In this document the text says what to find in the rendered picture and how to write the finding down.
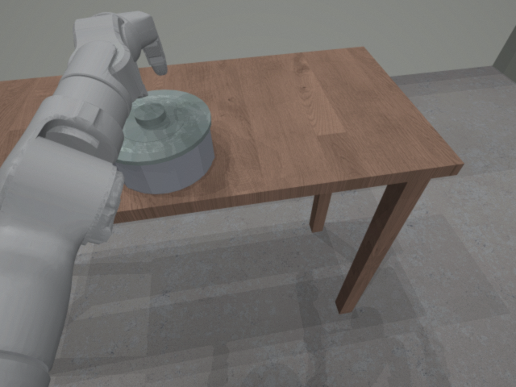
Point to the knob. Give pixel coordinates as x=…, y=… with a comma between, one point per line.
x=150, y=114

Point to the left robot forearm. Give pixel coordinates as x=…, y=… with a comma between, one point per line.
x=93, y=99

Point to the left robot hand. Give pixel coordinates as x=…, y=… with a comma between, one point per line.
x=150, y=42

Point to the pot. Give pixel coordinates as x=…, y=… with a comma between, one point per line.
x=170, y=176

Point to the robot left upper arm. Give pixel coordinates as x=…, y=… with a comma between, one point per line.
x=59, y=199

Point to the table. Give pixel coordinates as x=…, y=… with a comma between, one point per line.
x=286, y=126

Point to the lid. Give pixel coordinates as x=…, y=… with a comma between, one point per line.
x=186, y=125

